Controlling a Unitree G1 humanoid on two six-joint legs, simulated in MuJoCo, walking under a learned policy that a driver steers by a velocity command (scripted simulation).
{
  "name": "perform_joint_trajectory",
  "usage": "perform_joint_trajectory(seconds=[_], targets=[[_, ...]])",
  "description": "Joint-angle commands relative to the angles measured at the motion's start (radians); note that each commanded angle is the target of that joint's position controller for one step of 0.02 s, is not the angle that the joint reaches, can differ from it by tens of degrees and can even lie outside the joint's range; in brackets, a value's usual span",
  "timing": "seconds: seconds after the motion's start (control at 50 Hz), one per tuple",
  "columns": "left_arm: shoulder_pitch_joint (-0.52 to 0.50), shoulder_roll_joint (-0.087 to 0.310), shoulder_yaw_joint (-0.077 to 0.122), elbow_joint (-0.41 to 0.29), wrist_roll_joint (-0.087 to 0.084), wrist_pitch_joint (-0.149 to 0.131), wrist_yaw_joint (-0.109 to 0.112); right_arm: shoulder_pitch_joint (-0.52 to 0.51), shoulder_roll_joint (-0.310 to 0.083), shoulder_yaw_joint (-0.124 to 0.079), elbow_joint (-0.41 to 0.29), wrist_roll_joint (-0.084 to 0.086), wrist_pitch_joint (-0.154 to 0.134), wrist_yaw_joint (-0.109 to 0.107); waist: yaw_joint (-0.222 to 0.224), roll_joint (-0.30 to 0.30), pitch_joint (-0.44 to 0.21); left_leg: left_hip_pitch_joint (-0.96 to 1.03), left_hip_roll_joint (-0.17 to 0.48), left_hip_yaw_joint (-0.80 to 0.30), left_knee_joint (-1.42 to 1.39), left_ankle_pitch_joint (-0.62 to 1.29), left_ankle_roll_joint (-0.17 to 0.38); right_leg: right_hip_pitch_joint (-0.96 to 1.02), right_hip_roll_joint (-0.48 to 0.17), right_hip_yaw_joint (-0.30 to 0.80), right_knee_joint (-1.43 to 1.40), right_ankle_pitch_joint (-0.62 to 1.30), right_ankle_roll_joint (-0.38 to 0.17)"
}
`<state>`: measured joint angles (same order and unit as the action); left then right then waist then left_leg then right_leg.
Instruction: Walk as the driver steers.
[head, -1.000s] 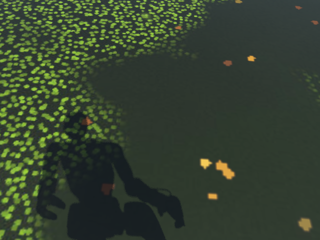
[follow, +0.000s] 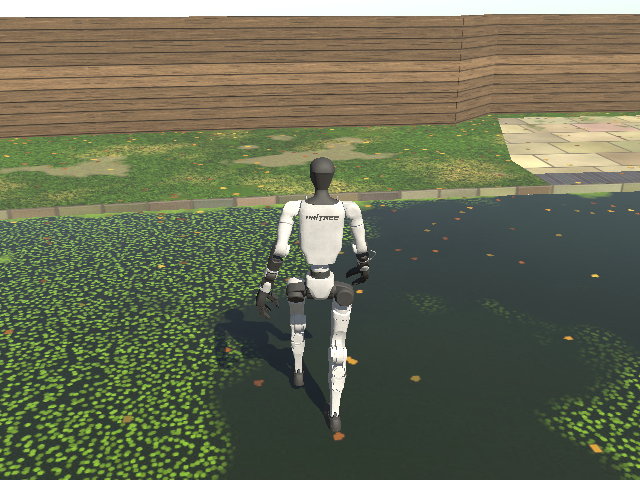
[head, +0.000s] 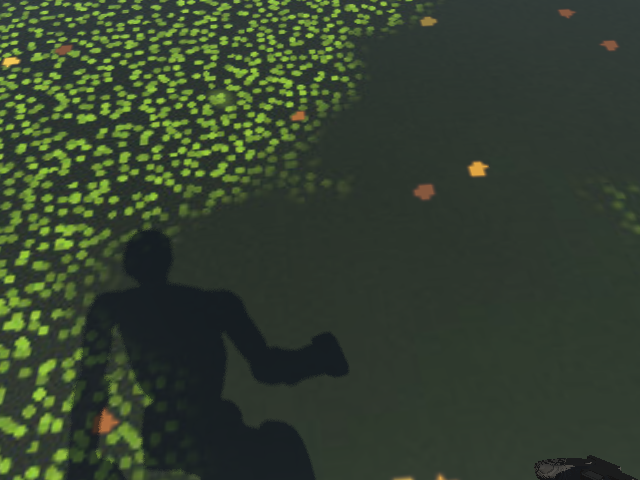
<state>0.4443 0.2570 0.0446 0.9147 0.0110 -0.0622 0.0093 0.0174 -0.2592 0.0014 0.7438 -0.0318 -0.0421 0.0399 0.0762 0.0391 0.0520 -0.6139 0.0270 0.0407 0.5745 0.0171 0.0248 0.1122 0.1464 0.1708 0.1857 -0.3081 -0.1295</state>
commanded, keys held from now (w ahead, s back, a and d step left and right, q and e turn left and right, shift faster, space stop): w+q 1.00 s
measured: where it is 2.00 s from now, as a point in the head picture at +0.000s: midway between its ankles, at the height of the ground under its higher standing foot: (246, 319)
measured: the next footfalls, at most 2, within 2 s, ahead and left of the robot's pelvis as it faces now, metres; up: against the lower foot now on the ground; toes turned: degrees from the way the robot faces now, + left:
left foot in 0.06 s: +0.22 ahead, +0.08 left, +0.00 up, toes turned +2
right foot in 0.58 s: +0.53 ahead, -0.05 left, +0.00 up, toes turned +20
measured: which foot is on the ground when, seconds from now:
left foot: up 0.00-0.04, down 0.06-0.60, up 0.62-1.00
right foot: down 0.00-0.06, up 0.08-0.56, down 0.58-1.00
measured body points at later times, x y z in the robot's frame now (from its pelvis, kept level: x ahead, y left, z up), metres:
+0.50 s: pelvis +0.28 +0.02 +0.01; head +0.32 +0.04 +0.46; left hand +0.46 +0.28 -0.08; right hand +0.30 -0.26 -0.12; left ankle +0.19 +0.08 -0.73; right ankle +0.47 -0.09 -0.70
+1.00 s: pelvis +0.53 +0.06 +0.01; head +0.56 +0.07 +0.45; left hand +0.38 +0.28 -0.12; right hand +0.83 -0.04 -0.10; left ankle +0.59 +0.24 -0.69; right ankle +0.49 -0.06 -0.73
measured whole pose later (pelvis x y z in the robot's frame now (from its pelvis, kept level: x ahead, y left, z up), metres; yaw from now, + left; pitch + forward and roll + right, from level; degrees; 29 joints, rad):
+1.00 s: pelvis +0.53 +0.06 +0.01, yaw +32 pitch +1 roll -1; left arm 0.42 0.25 0.04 0.87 0.02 -0.08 0.00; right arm 0.07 -0.28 -0.04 0.72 -0.04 0.01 0.08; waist 0.06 0.05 0.04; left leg -0.65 0.05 0.03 0.78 -0.06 0.05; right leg 0.03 0.02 -0.21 0.23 -0.29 -0.02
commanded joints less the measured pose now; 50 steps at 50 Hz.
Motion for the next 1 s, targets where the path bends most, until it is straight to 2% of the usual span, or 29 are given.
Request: perform_joint_trajectory(seconds=[0.02, 0.04, 0.06, 0.08, 0.1, 0.12, 0.14, 0.16, 0.18, 0.2, 0.22, 0.28, 0.34, 0.4, 0.48, 0.52, 0.56, 0.58, 0.6, 0.62, 0.64, 0.66, 0.68, 0.7, 0.74, 0.8, 0.9, 0.94, 1.0], targets=[[0.021, 0.162, 0.03, -0.02, 0.018, -0.016, 0.016, 0.031, -0.118, -0.031, -0.039, 0.009, -0.02, -0.013, -0.065, -0.131, -0.047, 0.198, -0.07, 0.026, -0.051, -0.09, 0.07, 0.011, -0.288, 0.017, 0.151, 1.045, 0.014], [0.009, 0.171, 0.031, -0.018, 0.029, -0.014, 0.016, 0.156, -0.142, -0.042, 0.003, 0.013, -0.024, -0.023, -0.119, -0.132, -0.109, 0.307, -0.097, 0.026, -0.066, -0.139, 0.094, 0.032, -0.282, -0.005, 0.3, 1.142, 0.021], [-0.012, 0.173, 0.03, -0.021, 0.026, -0.012, 0.013, 0.303, -0.156, -0.05, 0.045, 0.008, -0.031, -0.035, -0.194, -0.111, -0.174, 0.487, -0.072, 0.006, -0.126, -0.101, 0.125, -0.033, -0.262, -0.042, 0.492, 1.085, 0.027], [-0.006, 0.132, 0.015, -0.05, 0.023, -0.017, 0.011, 0.458, -0.216, -0.067, 0.07, -0.011, -0.033, -0.05, -0.235, -0.009, -0.289, 0.724, 0.121, -0.223, -0.097, -0.146, 0.184, -0.208, -0.218, -0.082, 0.774, 0.768, 0.032], [0.125, 0.062, 0.006, -0.047, -0.005, -0.012, 0.0, 0.456, -0.29, -0.095, 0.086, -0.013, -0.024, -0.042, -0.148, 0.237, -0.349, 0.953, 0.358, -0.736, -0.164, -0.11, 0.377, -0.593, -0.012, -0.162, 1.149, -0.119, 0.096], [0.045, 0.147, 0.013, -0.054, 0.036, -0.018, 0.003, 0.378, -0.207, -0.084, 0.077, 0.032, -0.013, -0.024, -0.138, 0.057, -0.268, 0.871, 0.309, -0.81, -0.256, -0.183, 0.351, -0.693, -0.066, -0.079, 1.177, -0.148, 0.07], [-0.055, 0.146, 0.013, -0.081, 0.03, -0.026, -0.003, 0.288, -0.171, -0.078, 0.061, 0.034, -0.012, -0.019, -0.113, 0.012, -0.131, 0.738, 0.276, -0.645, -0.276, -0.197, 0.33, -0.733, -0.118, -0.069, 1.14, -0.052, 0.069], [-0.116, 0.14, 0.007, -0.098, 0.031, -0.033, -0.007, 0.261, -0.136, -0.072, 0.061, 0.023, -0.014, -0.018, -0.106, -0.044, -0.072, 0.642, 0.231, -0.56, -0.299, -0.094, 0.308, -0.722, -0.145, -0.084, 1.095, -0.011, 0.074], [-0.141, 0.134, 0.007, -0.111, 0.034, -0.026, -0.011, 0.268, -0.125, -0.069, 0.07, 0.02, -0.018, -0.022, -0.088, -0.052, -0.036, 0.573, 0.191, -0.497, -0.312, -0.005, 0.288, -0.706, -0.166, -0.088, 1.052, -0.007, 0.083], [-0.136, 0.122, 0.002, -0.121, 0.041, -0.013, -0.015, 0.274, -0.115, -0.066, 0.087, 0.024, -0.021, -0.026, -0.061, -0.037, -0.033, 0.522, 0.154, -0.449, -0.326, 0.052, 0.269, -0.67, -0.18, -0.094, 1.007, -0.006, 0.098], [-0.13, 0.107, -0.002, -0.127, 0.041, -0.001, -0.018, 0.288, -0.123, -0.068, 0.096, 0.028, -0.027, -0.027, -0.05, -0.017, -0.043, 0.501, 0.137, -0.421, -0.334, 0.092, 0.264, -0.649, -0.187, -0.101, 0.965, -0.011, 0.112], [-0.18, 0.084, -0.013, -0.153, 0.043, 0.019, -0.024, 0.328, -0.155, -0.081, 0.11, 0.032, -0.03, -0.031, -0.052, 0.002, -0.038, 0.44, 0.101, -0.376, -0.371, 0.073, 0.268, -0.661, -0.201, -0.138, 0.85, 0.007, 0.153], [-0.338, 0.078, -0.02, -0.212, 0.039, 0.022, -0.026, 0.379, -0.157, -0.086, 0.121, 0.032, -0.023, -0.033, -0.093, 0.012, 0.005, 0.412, 0.067, -0.365, -0.402, 0.024, 0.238, -0.706, -0.21, -0.162, 0.68, 0.144, 0.183], [-0.44, 0.072, -0.027, -0.248, 0.03, 0.019, -0.03, 0.437, -0.16, -0.094, 0.13, 0.032, -0.019, -0.034, -0.138, 0.024, -0.009, 0.466, 0.052, -0.367, -0.369, 0.06, 0.2, -0.706, -0.192, -0.162, 0.552, 0.258, 0.187], [-0.529, 0.082, -0.032, -0.29, 0.018, 0.007, -0.03, 0.482, -0.167, -0.1, 0.129, 0.017, -0.011, -0.041, -0.169, 0.037, -0.019, 0.55, 0.071, -0.41, -0.289, 0.168, 0.185, -0.689, -0.157, -0.155, 0.448, 0.251, 0.173], [-0.494, 0.101, -0.027, -0.291, 0.015, -0.002, -0.026, 0.448, -0.179, -0.106, 0.112, 0.014, -0.008, -0.049, -0.137, 0.049, -0.025, 0.545, 0.083, -0.444, -0.243, 0.179, 0.159, -0.593, -0.144, -0.135, 0.372, 0.207, 0.155], [-0.341, 0.137, -0.011, -0.247, 0.012, -0.013, -0.013, 0.386, -0.197, -0.112, 0.09, 0.015, -0.012, -0.048, -0.06, 0.042, -0.075, 0.483, 0.055, -0.451, -0.122, 0.247, 0.12, -0.355, -0.11, -0.142, 0.288, 0.154, 0.125], [-0.223, 0.178, 0.005, -0.219, 0.021, -0.027, 0.001, 0.379, -0.183, -0.108, 0.086, 0.025, -0.021, -0.038, -0.001, -0.02, -0.146, 0.425, -0.007, -0.4, 0.055, 0.213, 0.094, -0.171, -0.167, -0.096, 0.236, 0.151, 0.093], [-0.058, 0.253, 0.024, -0.213, 0.045, -0.031, 0.02, 0.386, -0.106, -0.088, 0.053, 0.038, -0.031, -0.034, 0.052, -0.148, -0.3, 0.315, -0.065, -0.295, 0.326, -0.058, 0.072, 0.047, -0.416, 0.141, 0.204, -0.073, 0.042], [-0.089, 0.318, 0.041, -0.216, 0.047, -0.011, 0.022, 0.493, -0.061, -0.078, 0.024, 0.054, -0.024, -0.036, -0.027, -0.355, -0.336, 0.04, -0.192, -0.181, 0.516, -0.604, 0.053, 0.162, -0.6, 0.566, 0.076, -0.181, -0.057], [-0.143, 0.231, 0.035, -0.22, 0.034, 0.002, 0.016, 0.485, -0.135, -0.086, 0.062, 0.018, -0.003, -0.045, -0.057, -0.198, -0.214, -0.04, -0.085, -0.166, 0.618, -0.533, 0.056, 0.044, -0.579, 0.564, 0.08, -0.287, -0.067], [-0.196, 0.143, 0.015, -0.233, 0.025, 0.002, 0.01, 0.416, -0.14, -0.089, 0.064, 0.008, 0.003, -0.035, -0.057, -0.092, -0.109, -0.03, -0.053, -0.159, 0.615, -0.436, 0.052, -0.073, -0.522, 0.406, 0.063, -0.225, -0.047], [-0.221, 0.109, 0.005, -0.228, 0.026, -0.002, 0.006, 0.376, -0.12, -0.087, 0.057, 0.008, 0.005, -0.026, -0.067, -0.074, -0.056, -0.007, -0.026, -0.146, 0.587, -0.382, 0.041, -0.154, -0.471, 0.262, 0.04, -0.063, -0.029], [-0.214, 0.1, 0.002, -0.218, 0.026, -0.009, 0.007, 0.354, -0.112, -0.087, 0.052, 0.0, 0.013, -0.017, -0.073, -0.111, -0.04, 0.011, -0.003, -0.134, 0.566, -0.361, 0.033, -0.192, -0.434, 0.161, 0.027, 0.048, -0.014], [-0.181, 0.101, 0.005, -0.193, 0.017, -0.027, 0.003, 0.342, -0.099, -0.085, 0.043, -0.006, 0.032, -0.001, -0.083, -0.154, -0.044, 0.029, 0.006, -0.114, 0.567, -0.329, 0.022, -0.216, -0.398, 0.042, 0.015, 0.227, -0.003], [-0.141, 0.108, 0.013, -0.168, 0.005, -0.044, -0.004, 0.261, -0.083, -0.079, 0.007, -0.004, 0.044, 0.016, -0.084, -0.136, -0.044, -0.047, 0.021, -0.106, 0.563, -0.256, 0.013, -0.187, -0.404, -0.056, -0.008, 0.36, -0.017], [-0.09, 0.104, 0.016, -0.129, 0.008, -0.039, -0.006, 0.093, -0.058, -0.06, -0.056, -0.002, 0.04, 0.035, -0.059, -0.123, 0.001, -0.099, 0.029, -0.055, 0.374, -0.096, -0.001, -0.169, -0.372, -0.215, -0.028, 0.458, -0.009], [-0.073, 0.116, 0.02, -0.116, 0.008, -0.038, -0.005, 0.023, -0.043, -0.048, -0.08, -0.001, 0.036, 0.043, -0.042, -0.124, 0.015, -0.056, 0.027, -0.016, 0.248, -0.043, 0.009, -0.167, -0.368, -0.265, -0.026, 0.473, 0.001], [-0.025, 0.138, 0.026, -0.088, 0.008, -0.03, 0.002, -0.06, -0.042, -0.039, -0.116, -0.006, 0.034, 0.05, -0.021, -0.121, 0.036, -0.022, 0.019, 0.039, 0.125, -0.078, 0.042, -0.102, -0.397, -0.305, -0.005, 0.535, 0.011]])
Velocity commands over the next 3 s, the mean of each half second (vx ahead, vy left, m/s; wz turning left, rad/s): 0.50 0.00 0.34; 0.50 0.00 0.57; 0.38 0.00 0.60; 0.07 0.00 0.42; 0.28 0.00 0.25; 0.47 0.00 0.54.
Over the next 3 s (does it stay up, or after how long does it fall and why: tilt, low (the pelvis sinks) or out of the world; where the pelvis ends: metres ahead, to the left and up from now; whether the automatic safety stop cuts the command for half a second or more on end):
stays up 0.87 0.59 -0.01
